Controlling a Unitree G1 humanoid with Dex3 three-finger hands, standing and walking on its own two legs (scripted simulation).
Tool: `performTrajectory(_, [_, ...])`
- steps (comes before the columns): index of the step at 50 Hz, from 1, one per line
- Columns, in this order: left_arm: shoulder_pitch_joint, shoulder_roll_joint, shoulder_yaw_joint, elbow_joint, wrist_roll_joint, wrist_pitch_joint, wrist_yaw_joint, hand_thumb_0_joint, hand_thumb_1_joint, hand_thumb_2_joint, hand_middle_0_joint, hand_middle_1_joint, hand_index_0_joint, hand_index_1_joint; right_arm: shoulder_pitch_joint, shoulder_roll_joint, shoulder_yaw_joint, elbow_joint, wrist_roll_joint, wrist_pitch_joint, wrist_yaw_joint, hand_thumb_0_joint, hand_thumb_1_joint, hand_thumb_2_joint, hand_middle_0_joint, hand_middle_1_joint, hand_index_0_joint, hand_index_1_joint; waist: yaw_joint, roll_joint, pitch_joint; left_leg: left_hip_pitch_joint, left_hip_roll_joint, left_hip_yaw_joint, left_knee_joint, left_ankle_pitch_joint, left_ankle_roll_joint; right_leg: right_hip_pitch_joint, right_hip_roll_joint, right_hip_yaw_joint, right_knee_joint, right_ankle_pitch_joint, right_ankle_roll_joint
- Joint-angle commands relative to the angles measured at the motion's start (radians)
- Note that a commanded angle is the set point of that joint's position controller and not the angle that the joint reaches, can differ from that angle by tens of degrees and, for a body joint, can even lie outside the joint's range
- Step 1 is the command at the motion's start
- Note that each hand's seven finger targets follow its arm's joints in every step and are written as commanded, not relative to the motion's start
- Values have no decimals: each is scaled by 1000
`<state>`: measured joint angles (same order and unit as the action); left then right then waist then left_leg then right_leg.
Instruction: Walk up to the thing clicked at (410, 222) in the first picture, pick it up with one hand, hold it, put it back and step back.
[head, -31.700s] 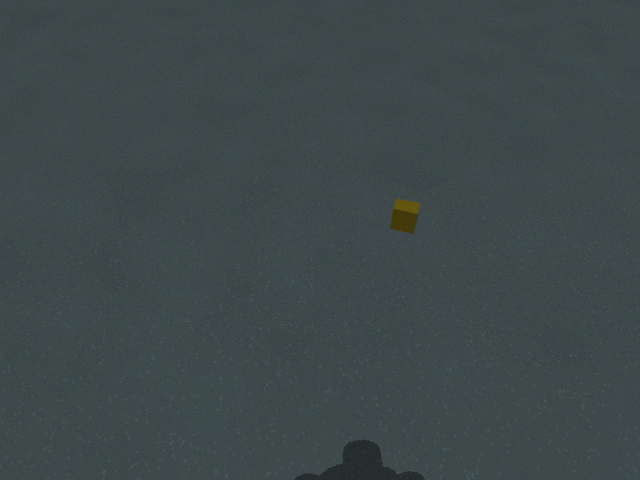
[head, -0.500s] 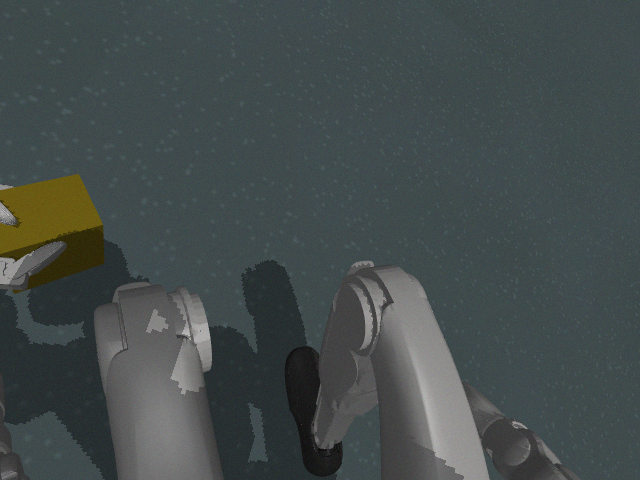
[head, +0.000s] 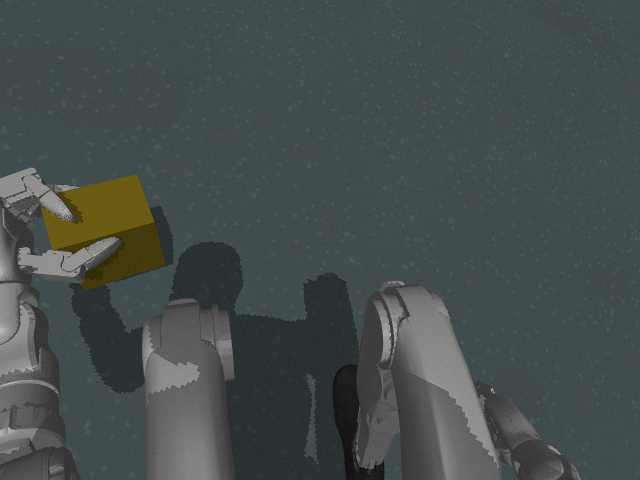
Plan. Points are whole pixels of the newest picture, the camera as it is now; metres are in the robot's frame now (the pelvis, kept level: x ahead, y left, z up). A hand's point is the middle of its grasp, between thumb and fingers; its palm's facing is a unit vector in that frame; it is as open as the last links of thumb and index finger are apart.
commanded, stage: settle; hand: left
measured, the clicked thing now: (109, 235) +0.42 +0.25 -0.12
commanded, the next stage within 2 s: lift in 0.56 s
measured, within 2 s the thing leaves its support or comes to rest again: neither
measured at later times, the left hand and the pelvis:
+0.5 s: hand (52, 201) +0.41 +0.28 -0.02, palm faces +0.24 -0.97 -0.06, open 6.7 cm; pelvis +0.00 +0.00 +0.03, yaw +2 degrees
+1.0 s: hand (30, 189) +0.41 +0.28 +0.03, palm faces +0.23 -0.97 -0.06, open 6.5 cm; pelvis +0.00 +0.00 +0.06, yaw +4 degrees
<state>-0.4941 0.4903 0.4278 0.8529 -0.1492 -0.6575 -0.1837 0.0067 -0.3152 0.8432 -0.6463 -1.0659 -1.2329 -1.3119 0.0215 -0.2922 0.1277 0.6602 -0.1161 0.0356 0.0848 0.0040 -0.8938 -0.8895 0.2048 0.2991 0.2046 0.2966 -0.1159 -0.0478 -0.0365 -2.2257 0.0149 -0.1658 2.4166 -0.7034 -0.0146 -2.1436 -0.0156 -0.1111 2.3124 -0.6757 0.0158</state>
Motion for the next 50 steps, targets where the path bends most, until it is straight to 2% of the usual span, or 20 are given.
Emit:
performTrajectory(1, [-312,216,59,-280,-53,-88,-10,0,258,1155,-1205,-1333,-1232,-1319,122,-238,-101,-53,9,-13,-21,0,-893,-896,200,300,200,300,0,295,-723,481,1,79,-315,175,26,355,43,-13,-224,204,-52])
performTrajectory(3, [-354,278,104,-349,-46,-86,-2,0,260,1173,-1225,-1353,-1253,-1340,139,-232,-110,-42,13,-12,-24,0,-892,-896,200,300,200,300,23,308,-769,505,1,81,-331,187,23,367,41,-8,-224,206,-55])
performTrajectory(6, [-335,195,67,-283,-54,-64,-14,0,269,1206,-1246,-1379,-1273,-1368,138,-228,-116,-42,22,-17,-26,0,-891,-895,200,300,200,300,1,278,-725,493,0,80,-337,190,26,345,39,-10,-232,208,-54])
performTrajectory(10, [-368,257,101,-346,-38,-60,-13,0,264,1191,-1242,-1375,-1272,-1360,157,-220,-127,-40,21,-19,-31,0,-894,-896,200,300,200,300,24,274,-782,498,-2,96,-339,207,30,403,37,6,-255,221,-50])
performTrajectory(11, [-304,223,92,-285,-38,-48,-17,0,276,1206,-1262,-1391,-1293,-1376,151,-218,-130,-46,25,-18,-32,0,-894,-895,200,300,200,300,27,259,-761,498,-3,97,-349,195,32,388,37,5,-263,207,-50])
performTrajectory(13, [-336,180,75,-278,-47,-42,-24,0,299,1225,-1250,-1392,-1280,-1378,164,-218,-134,-38,26,-24,-33,0,-892,-896,200,300,200,300,7,248,-750,503,-2,96,-352,194,32,385,37,3,-270,211,-49])
performTrajectory(15, [-356,210,97,-283,-45,-42,-18,0,293,1225,-1242,-1388,-1272,-1374,164,-216,-138,-35,29,-28,-37,0,-893,-896,200,300,200,300,13,234,-747,482,-3,103,-353,170,37,403,36,10,-287,194,-46])
performTrajectory(17, [-339,194,78,-272,-37,-41,-19,0,281,1232,-1258,-1405,-1290,-1390,154,-209,-138,-41,29,-31,-38,0,-897,-897,200,300,200,300,15,243,-725,475,-4,108,-367,151,37,399,35,12,-296,172,-48])
performTrajectory(19, [-363,224,103,-312,-39,-43,-17,0,283,1225,-1267,-1404,-1300,-1388,162,-211,-145,-38,31,-34,-41,0,-897,-896,200,300,200,300,27,253,-772,520,-3,103,-377,172,33,395,35,12,-292,184,-50])
performTrajectory(24, [-404,202,85,-318,-32,-48,-10,0,289,1248,-1274,-1415,-1306,-1400,158,-204,-146,-33,34,-42,-45,0,-897,-896,200,300,200,300,17,279,-722,529,-2,102,-410,128,29,349,34,10,-302,141,-56])
performTrajectory(26, [-410,223,96,-322,-32,-48,-12,0,296,1239,-1272,-1411,-1305,-1395,166,-202,-148,-25,34,-46,-47,0,-896,-896,200,300,200,300,24,278,-752,542,-3,106,-410,140,29,371,32,15,-307,151,-56])
performTrajectory(29, [-387,189,77,-281,-33,-41,-19,0,265,1247,-1272,-1417,-1305,-1402,168,-200,-151,-29,37,-52,-46,0,-902,-897,200,300,200,300,13,252,-741,528,-6,105,-416,141,33,374,30,15,-314,152,-54])
performTrajectory(30, [-410,209,95,-310,-35,-46,-16,0,272,1241,-1269,-1406,-1301,-1391,168,-198,-152,-30,37,-53,-47,0,-898,-896,200,300,200,300,24,256,-759,540,-5,107,-420,137,31,372,31,17,-316,146,-56])
performTrajectory(33, [-422,201,82,-318,-31,-44,-18,0,287,1250,-1252,-1406,-1286,-1390,179,-195,-155,-25,36,-56,-48,0,-896,-896,200,300,200,300,17,253,-776,544,-7,115,-418,153,33,403,30,24,-329,162,-53])
performTrajectory(34, [-366,175,78,-242,-31,-33,-19,0,267,1198,-1310,-1466,-1357,-1431,179,-198,-156,-24,38,-56,-47,0,-928,-901,200,300,200,300,20,239,-754,550,-7,111,-422,160,33,385,29,22,-330,166,-54])
performTrajectory(36, [-412,211,88,-322,-27,-39,-19,0,267,1243,-1325,-1481,-1366,-1453,179,-196,-160,-26,40,-57,-49,0,-923,-900,200,300,200,300,32,273,-781,577,-8,114,-436,151,30,385,29,25,-335,154,-57])
performTrajectory(38, [-393,185,67,-313,-26,-32,-31,0,295,1244,-1316,-1477,-1361,-1446,181,-199,-165,-21,42,-59,-50,0,-921,-899,200,300,200,300,30,280,-787,609,-8,112,-450,165,28,379,27,23,-335,165,-59])
performTrajectory(43, [-366,205,92,-359,-48,-14,-47,0,294,1252,-1326,-1488,-1373,-1455,197,-192,-176,-28,57,-69,-58,0,-917,-898,200,300,200,300,45,247,-841,618,-13,121,-465,184,34,450,27,36,-367,181,-56])
performTrajectory(48, [-327,149,63,-400,-59,19,-40,0,324,1272,-1316,-1492,-1364,-1458,195,-188,-186,-41,73,-74,-67,0,-916,-898,200,300,200,300,44,244,-821,671,-11,112,-513,186,35,442,24,39,-406,175,-60])
performTrajectory(50, [-321,188,83,-461,-58,27,-31,0,312,1266,-1324,-1493,-1373,-1458,199,-185,-188,-49,77,-74,-70,0,-916,-897,200,300,200,300,62,262,-842,690,-12,112,-533,198,33,471,22,45,-421,182,-61])
